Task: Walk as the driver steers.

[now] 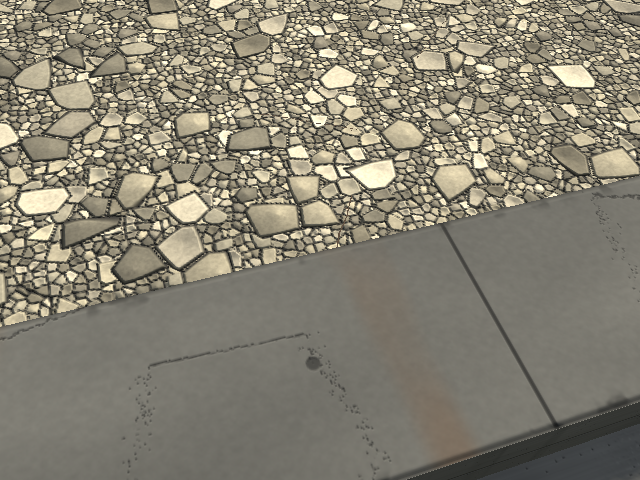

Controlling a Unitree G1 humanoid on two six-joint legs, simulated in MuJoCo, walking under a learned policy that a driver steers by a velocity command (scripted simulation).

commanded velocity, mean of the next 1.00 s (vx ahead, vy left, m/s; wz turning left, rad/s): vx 0.50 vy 0.00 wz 0.33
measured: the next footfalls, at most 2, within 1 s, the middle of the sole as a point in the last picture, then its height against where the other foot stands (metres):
right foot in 0.12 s outside the picture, level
left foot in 0.64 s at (181, 471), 0.19 m higher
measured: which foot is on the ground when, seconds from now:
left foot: down 0.00-0.12, up 0.14-0.62, down 0.64-1.00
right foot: up 0.00-0.10, down 0.12-0.66, up 0.68-1.00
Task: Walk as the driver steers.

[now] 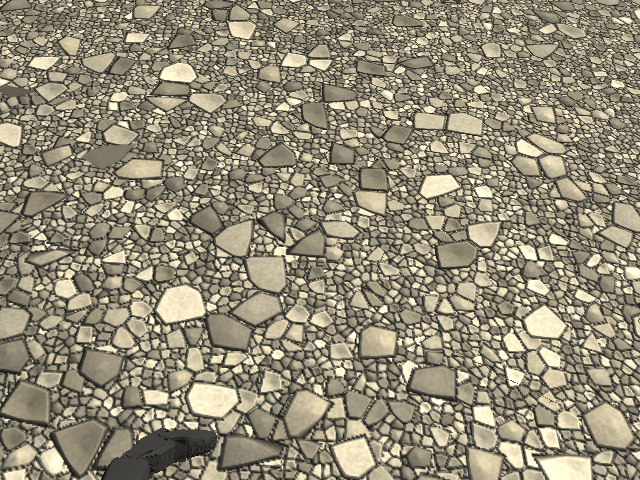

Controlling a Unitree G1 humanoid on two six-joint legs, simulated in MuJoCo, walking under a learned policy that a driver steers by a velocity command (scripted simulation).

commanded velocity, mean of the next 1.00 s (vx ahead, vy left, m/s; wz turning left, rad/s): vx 0.50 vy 0.00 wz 0.57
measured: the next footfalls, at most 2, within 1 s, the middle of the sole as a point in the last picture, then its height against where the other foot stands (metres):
right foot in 0.26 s outside the picture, level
left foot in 0.76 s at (186, 457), level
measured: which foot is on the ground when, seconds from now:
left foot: down 0.00-0.24, up 0.26-0.74, down 0.76-1.00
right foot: up 0.00-0.24, down 0.26-0.74, up 0.76-1.00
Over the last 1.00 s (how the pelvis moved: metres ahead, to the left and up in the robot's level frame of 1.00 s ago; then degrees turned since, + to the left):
0.45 0.19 0.19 20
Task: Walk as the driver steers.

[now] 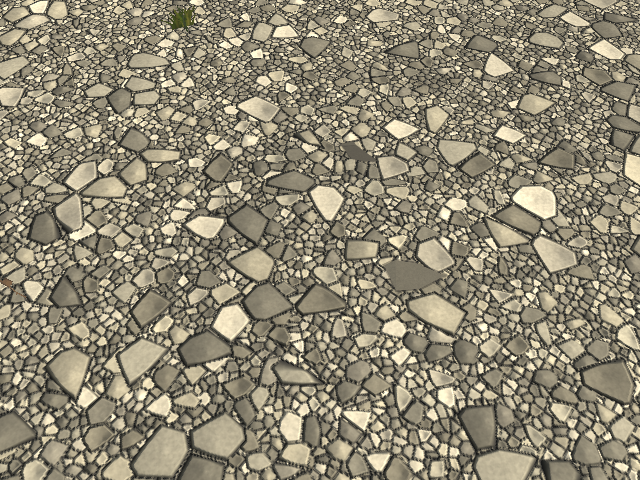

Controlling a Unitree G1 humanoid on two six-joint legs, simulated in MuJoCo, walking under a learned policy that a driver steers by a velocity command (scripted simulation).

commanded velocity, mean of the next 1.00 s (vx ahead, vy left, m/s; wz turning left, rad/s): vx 0.50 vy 0.00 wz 0.59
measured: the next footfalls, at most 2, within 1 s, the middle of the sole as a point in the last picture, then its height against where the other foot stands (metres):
right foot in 0.28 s outside the picture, level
left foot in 0.80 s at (243, 444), level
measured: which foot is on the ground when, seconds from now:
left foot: down 0.00-0.28, up 0.30-0.78, down 0.80-1.00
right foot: up 0.00-0.26, down 0.28-0.82, up 0.84-1.00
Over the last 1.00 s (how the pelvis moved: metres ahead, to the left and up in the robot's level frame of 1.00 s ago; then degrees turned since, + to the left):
0.55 0.16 0.00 34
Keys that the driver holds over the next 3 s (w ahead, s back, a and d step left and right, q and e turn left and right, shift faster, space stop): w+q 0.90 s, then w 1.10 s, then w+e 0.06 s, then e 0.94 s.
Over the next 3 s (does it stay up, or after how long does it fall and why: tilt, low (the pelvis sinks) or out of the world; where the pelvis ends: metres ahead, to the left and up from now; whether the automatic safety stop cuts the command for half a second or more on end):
stays up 1.14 0.55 0.00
